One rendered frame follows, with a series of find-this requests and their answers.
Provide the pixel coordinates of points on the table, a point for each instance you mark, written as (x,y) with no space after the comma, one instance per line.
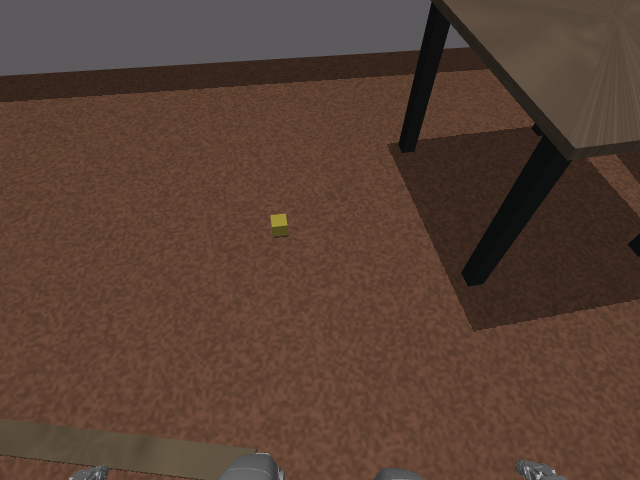
(572,65)

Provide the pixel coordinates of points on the cube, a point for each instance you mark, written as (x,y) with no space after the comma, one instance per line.
(279,225)

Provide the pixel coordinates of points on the right robot hand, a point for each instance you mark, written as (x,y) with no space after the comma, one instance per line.
(534,471)

